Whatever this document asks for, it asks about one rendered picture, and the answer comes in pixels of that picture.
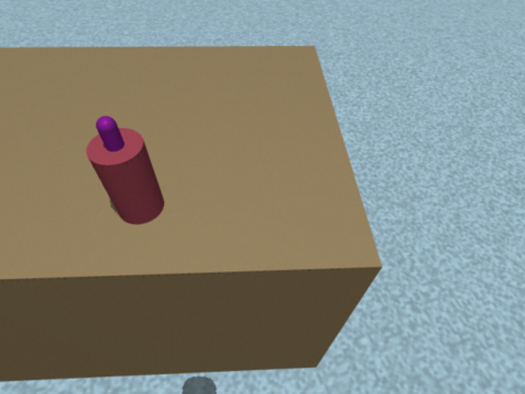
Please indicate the bottle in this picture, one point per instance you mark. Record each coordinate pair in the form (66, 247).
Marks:
(120, 159)

